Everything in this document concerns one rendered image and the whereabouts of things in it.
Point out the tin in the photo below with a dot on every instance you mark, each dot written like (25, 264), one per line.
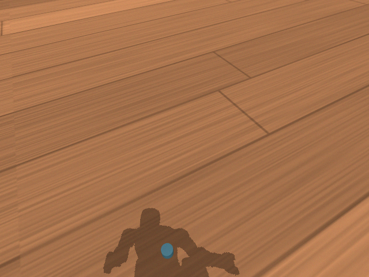
(167, 250)

